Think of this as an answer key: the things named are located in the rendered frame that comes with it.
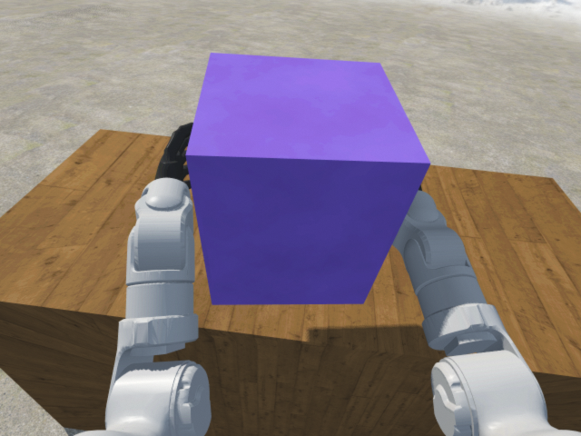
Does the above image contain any robot right upper arm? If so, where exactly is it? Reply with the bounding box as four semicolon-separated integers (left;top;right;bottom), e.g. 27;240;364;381
431;350;581;436

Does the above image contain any right robot forearm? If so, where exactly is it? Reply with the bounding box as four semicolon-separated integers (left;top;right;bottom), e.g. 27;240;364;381
392;190;547;416

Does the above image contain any carton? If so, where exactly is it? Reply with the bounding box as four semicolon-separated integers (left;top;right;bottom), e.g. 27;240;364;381
185;53;431;305

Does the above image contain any pedestal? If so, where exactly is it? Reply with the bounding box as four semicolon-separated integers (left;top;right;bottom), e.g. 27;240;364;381
0;129;581;436

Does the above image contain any left robot forearm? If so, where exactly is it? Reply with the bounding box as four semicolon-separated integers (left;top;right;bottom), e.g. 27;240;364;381
105;178;199;429

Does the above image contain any robot left hand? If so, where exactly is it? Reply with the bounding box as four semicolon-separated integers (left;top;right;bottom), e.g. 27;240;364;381
154;123;193;189

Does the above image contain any robot left upper arm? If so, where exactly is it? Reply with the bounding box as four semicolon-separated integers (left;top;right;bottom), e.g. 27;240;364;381
74;360;212;436

